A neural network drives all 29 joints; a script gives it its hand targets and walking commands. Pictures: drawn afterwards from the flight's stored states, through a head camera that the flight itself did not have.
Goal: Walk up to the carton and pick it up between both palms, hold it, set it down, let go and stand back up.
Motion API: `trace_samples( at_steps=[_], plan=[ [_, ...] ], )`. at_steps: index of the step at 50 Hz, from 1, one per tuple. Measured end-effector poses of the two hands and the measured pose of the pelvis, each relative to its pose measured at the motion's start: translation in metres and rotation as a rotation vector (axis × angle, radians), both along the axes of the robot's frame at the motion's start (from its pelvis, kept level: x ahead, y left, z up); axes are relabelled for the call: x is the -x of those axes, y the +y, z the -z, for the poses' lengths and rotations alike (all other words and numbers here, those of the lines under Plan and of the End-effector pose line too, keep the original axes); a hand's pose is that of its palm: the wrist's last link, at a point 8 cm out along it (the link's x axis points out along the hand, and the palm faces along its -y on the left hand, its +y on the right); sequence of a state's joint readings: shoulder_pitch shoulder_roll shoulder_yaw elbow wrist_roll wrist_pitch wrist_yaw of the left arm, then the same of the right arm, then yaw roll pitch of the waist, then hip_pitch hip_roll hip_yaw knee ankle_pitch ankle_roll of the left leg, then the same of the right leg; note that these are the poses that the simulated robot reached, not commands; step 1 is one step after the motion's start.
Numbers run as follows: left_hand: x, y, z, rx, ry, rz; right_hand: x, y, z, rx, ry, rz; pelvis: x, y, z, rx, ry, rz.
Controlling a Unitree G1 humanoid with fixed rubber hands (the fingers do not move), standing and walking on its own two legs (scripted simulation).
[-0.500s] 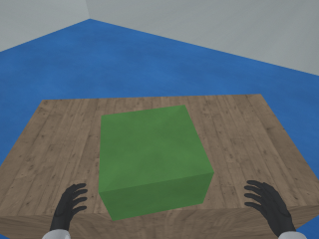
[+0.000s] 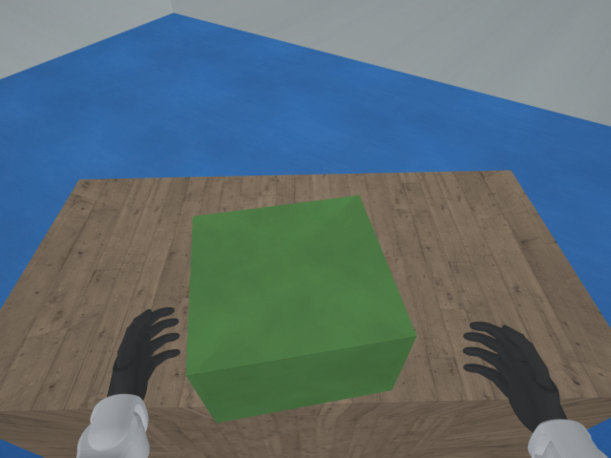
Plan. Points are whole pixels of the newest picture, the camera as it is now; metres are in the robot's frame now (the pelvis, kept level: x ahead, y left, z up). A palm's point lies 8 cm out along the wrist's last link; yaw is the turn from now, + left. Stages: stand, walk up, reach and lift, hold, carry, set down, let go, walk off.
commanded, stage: reach and lift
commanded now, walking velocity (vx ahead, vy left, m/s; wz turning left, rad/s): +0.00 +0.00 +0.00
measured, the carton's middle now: (291, 302) +0.36 +0.08 -0.02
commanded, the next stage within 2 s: none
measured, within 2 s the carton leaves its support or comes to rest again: neither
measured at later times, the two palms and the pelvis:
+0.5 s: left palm (134, 313) +0.27 +0.25 +0.08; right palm (515, 305) +0.31 -0.20 +0.09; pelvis +0.00 +0.00 +0.00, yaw +0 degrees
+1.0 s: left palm (135, 255) +0.33 +0.27 +0.11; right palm (484, 237) +0.39 -0.17 +0.11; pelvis +0.00 +0.01 +0.00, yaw +0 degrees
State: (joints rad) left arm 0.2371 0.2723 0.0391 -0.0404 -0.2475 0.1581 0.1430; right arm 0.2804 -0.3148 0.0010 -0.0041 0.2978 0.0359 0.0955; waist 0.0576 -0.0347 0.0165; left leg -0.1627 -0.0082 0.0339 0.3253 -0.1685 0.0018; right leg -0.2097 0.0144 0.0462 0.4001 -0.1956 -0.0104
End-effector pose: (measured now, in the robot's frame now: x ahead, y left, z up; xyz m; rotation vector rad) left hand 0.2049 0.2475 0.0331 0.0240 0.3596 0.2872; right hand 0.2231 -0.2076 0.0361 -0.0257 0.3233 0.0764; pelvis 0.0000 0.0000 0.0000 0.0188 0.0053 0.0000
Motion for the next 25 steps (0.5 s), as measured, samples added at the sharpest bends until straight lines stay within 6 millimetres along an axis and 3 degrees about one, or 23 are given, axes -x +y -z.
trace_samples(
  at_steps=[7,14,25],
  plan=[
    [-0.025,-0.004,-0.008,0.006,0.001,0.023,-0.025,-0.001,-0.012,0.001,-0.031,0.003,-0.004,0.0,-0.001,0.001,0.01,0.0],
    [-0.038,0.0,-0.016,0.011,0.007,0.019,-0.05,0.001,-0.029,-0.003,-0.079,-0.004,-0.005,0.0,-0.001,0.001,0.01,0.0],
    [-0.063,0.007,-0.045,0.022,-0.044,0.012,-0.09,0.012,-0.049,-0.004,-0.092,-0.032,-0.003,0.001,0.0,0.001,0.006,0.0]
  ],
)
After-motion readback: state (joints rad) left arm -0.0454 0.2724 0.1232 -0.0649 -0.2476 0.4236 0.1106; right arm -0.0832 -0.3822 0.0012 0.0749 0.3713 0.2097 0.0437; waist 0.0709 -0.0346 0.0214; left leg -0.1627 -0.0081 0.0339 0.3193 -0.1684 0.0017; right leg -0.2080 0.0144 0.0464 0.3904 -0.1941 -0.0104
